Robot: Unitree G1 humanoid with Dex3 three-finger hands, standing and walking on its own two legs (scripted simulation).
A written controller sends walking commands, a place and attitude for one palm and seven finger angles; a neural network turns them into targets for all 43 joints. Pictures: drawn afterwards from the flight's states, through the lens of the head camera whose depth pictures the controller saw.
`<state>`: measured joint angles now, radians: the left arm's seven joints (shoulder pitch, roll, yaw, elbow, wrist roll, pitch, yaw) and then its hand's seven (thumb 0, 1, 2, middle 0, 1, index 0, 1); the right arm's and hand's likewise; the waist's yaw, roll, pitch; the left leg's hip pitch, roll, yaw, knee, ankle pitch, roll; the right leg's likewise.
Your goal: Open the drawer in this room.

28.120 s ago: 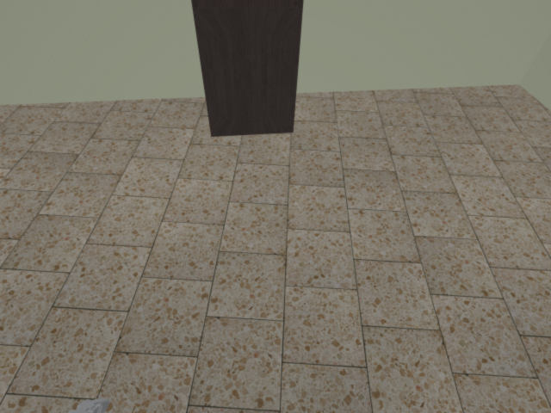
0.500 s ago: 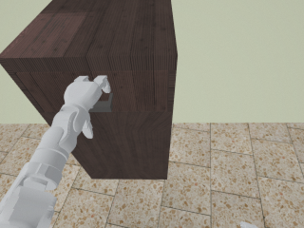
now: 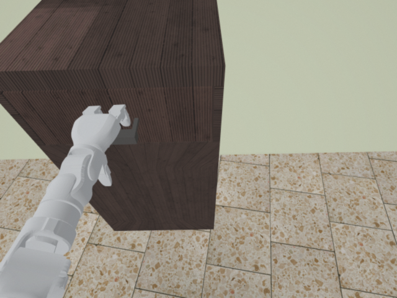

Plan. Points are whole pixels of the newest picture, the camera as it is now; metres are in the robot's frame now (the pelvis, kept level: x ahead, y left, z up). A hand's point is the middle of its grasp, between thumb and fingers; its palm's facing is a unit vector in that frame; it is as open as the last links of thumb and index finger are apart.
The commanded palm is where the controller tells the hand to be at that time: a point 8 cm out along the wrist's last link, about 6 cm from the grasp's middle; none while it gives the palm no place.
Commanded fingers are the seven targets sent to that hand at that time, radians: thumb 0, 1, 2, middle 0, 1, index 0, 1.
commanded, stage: lower the fingers behind the handle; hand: left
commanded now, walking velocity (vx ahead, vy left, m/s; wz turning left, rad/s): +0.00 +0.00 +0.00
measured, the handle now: (116, 129) +0.48 +0.21 +0.05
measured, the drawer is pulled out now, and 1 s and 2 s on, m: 0.00 0.00 0.01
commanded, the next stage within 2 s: close the thumb around the handle in 0.94 s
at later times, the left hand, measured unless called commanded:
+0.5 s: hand (112, 153) +0.42 +0.21 +0.04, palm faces -0.02 -0.05 -1.00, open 13.9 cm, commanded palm +0.40 +0.22 +0.09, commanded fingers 0.00 -0.50 0.30 -0.30 -1.20 -0.30 -1.20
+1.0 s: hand (113, 153) +0.42 +0.21 +0.03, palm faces -0.02 -0.04 -1.00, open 13.8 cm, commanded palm +0.40 +0.22 +0.09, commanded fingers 0.00 -0.50 0.30 -0.30 -1.20 -0.30 -1.20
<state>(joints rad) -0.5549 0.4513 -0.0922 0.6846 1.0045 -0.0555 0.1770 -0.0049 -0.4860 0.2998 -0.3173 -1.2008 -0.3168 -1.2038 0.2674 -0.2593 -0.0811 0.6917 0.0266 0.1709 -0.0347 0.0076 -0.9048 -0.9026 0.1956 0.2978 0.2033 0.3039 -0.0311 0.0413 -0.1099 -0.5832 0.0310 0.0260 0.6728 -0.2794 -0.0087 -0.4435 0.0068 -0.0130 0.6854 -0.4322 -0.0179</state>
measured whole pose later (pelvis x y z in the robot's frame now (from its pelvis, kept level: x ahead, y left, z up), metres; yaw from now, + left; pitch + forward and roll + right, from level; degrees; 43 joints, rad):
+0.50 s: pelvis +0.00 +0.00 -0.01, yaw -1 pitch +12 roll +0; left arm -0.55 0.42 -0.09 0.75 1.04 -0.05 0.25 0.00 -0.49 0.30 -0.30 -1.20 -0.30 -1.20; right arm 0.28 -0.24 -0.08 0.68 0.02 0.17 -0.03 0.01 -0.90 -0.90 0.20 0.30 0.20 0.30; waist -0.04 0.04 -0.14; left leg -0.64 0.04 0.03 0.72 -0.30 -0.01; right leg -0.50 0.01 -0.01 0.73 -0.44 -0.02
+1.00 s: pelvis -0.01 +0.00 -0.01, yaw -1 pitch +13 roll +0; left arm -0.57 0.41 -0.09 0.80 1.05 -0.02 0.28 0.00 -0.49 0.30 -0.31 -1.20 -0.32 -1.20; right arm 0.28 -0.24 -0.08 0.69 0.02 0.16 -0.03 0.01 -0.90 -0.90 0.20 0.30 0.20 0.30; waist -0.05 0.04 -0.14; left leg -0.66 0.04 0.03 0.73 -0.30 0.00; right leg -0.52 0.01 0.00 0.74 -0.44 -0.01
